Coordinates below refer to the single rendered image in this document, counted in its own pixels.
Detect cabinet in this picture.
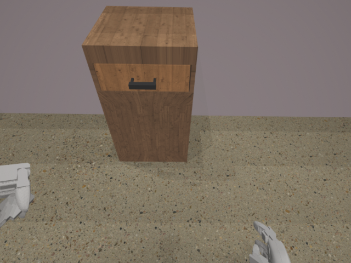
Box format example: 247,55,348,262
82,6,198,162

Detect left robot hand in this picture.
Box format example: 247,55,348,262
0,163,35,228

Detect handle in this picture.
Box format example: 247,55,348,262
128,78,156,90

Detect right robot hand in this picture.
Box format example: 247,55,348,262
249,221,291,263

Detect drawer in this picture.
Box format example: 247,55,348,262
94,64,190,92

